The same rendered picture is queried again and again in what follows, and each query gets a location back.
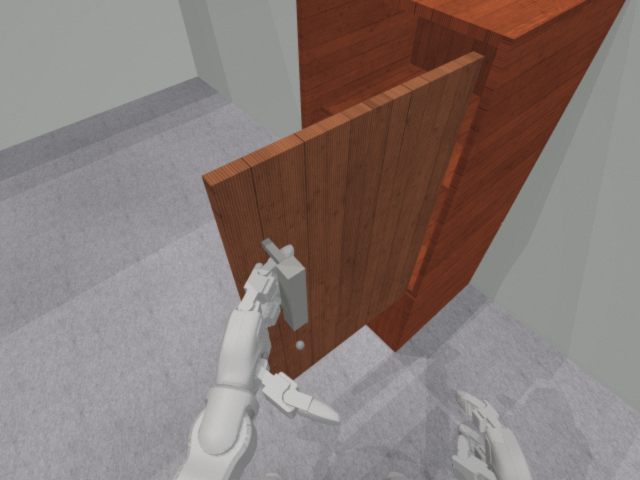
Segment cupboard door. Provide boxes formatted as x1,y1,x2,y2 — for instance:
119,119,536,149
202,51,485,380

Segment robot left hand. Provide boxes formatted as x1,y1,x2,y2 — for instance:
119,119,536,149
215,244,341,426

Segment robot right hand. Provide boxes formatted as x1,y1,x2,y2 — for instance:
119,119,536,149
452,390,533,480

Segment robot left forearm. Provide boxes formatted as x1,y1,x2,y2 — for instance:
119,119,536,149
172,385,259,480

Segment handle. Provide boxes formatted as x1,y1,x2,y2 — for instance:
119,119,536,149
261,238,308,331

